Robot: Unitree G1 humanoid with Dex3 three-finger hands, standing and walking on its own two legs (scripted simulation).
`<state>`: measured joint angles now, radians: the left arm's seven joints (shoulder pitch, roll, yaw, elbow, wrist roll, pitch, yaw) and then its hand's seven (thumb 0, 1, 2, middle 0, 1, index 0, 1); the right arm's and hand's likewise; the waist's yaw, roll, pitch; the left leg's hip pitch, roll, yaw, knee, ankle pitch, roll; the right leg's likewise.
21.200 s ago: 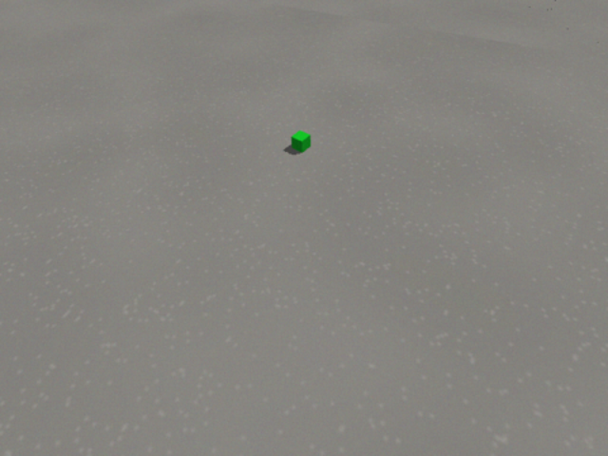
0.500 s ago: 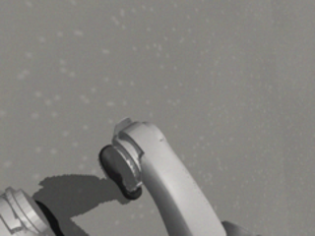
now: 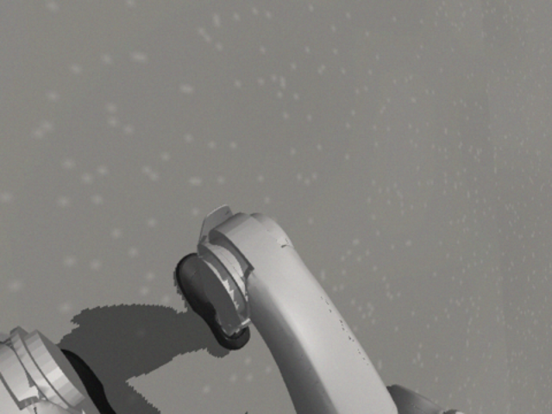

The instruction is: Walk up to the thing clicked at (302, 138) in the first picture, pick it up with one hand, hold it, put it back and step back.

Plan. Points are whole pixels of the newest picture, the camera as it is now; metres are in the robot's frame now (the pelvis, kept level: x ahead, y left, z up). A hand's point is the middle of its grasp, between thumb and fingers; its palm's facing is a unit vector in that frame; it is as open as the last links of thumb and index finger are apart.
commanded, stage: close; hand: left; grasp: from above
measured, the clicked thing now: out of the picture +0.49 +0.34 -0.30
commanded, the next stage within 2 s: settle in 1.04 s
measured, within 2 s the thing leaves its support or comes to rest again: leaves its support in 1.54 s
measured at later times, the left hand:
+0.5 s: hand out of the picture +0.47 +0.33 -0.27, palm faces -0.05 -0.42 -0.91, open 10.7 cm
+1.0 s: hand out of the picture +0.47 +0.32 -0.26, palm faces -0.05 -0.42 -0.91, open 10.5 cm
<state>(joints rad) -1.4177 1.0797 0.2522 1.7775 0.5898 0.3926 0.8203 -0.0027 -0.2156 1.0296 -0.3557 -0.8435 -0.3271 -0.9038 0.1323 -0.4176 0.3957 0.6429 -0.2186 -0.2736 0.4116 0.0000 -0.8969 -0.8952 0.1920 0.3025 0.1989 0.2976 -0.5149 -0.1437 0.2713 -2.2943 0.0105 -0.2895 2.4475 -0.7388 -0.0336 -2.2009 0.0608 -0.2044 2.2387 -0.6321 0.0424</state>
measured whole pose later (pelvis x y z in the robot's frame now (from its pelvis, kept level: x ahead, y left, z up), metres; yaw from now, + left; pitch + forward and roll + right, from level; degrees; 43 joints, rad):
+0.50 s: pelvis +0.00 +0.00 +0.00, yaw +0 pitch +31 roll -16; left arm -1.42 1.08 0.25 1.80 0.60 0.38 0.82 -0.01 -0.09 0.92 -0.47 -0.75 -0.44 -0.80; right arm 0.13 -0.41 0.39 0.66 -0.23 -0.28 0.40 0.00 -0.90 -0.89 0.19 0.30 0.20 0.30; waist -0.51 -0.14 0.27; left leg -2.29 0.01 -0.29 2.45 -0.74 -0.03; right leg -2.19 0.06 -0.21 2.24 -0.63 0.05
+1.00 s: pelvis +0.00 +0.00 +0.00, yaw +0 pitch +31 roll -16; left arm -1.42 1.08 0.25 1.80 0.59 0.39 0.83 0.01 -0.05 0.81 -0.54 -0.66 -0.51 -0.71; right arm 0.13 -0.42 0.39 0.65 -0.23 -0.29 0.41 0.00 -0.89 -0.89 0.19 0.30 0.20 0.30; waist -0.52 -0.14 0.27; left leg -2.29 0.01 -0.29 2.44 -0.73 -0.03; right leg -2.19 0.06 -0.20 2.24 -0.63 0.04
